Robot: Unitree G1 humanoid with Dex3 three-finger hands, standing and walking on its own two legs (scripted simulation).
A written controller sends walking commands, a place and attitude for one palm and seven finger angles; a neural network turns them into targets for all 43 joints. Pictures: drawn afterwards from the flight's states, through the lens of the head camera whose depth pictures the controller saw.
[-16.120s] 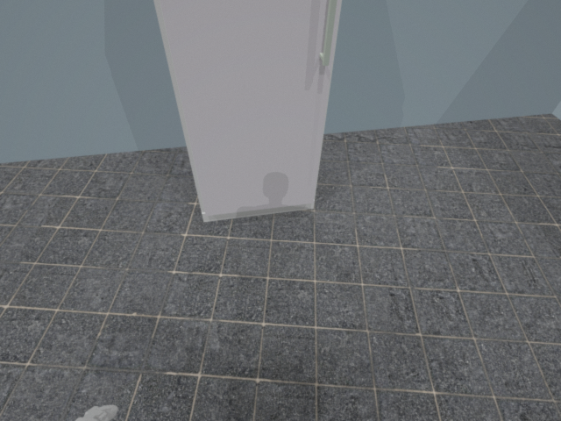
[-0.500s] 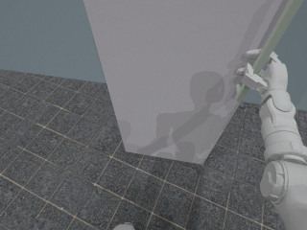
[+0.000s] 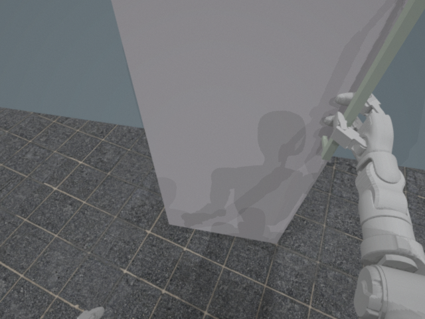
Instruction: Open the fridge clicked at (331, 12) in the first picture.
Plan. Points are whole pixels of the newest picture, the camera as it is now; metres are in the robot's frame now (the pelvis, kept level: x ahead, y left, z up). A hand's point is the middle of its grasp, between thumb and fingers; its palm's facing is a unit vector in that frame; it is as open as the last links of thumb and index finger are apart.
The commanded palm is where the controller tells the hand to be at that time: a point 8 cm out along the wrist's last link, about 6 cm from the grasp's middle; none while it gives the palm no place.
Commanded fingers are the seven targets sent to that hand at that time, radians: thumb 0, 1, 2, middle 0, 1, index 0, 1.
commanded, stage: pull the door a little, standing still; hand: right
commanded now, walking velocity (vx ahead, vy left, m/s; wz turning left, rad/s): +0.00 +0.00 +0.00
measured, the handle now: (358, 90) +0.51 -0.19 +0.19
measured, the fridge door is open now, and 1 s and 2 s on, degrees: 0 23 68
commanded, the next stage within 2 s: walk backward, drawing the door open in 0.46 s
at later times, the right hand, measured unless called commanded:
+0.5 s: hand (337, 145) +0.41 -0.15 +0.14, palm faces +0.02 +1.00 +0.02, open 5.8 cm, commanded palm +0.34 -0.20 +0.14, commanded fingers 0.00 -0.90 -0.90 0.45 1.40 0.45 1.40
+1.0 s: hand (315, 210) +0.28 -0.10 +0.14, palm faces +0.04 +0.98 -0.18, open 6.0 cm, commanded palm +0.24 -0.15 +0.14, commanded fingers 0.00 -0.90 -0.90 0.45 1.40 0.45 1.40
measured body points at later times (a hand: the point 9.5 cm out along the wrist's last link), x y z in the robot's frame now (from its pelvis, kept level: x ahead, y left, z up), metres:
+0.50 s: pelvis +0.02 -0.01 +0.01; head +0.04 +0.00 +0.46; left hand +0.12 +0.24 -0.10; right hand +0.40 -0.21 +0.14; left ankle +0.01 +0.14 -0.73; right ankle -0.06 -0.12 -0.73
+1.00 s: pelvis -0.03 +0.01 +0.01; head -0.01 +0.04 +0.46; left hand +0.17 +0.21 -0.08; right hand +0.27 -0.15 +0.15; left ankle +0.01 +0.14 -0.73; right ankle -0.06 -0.12 -0.73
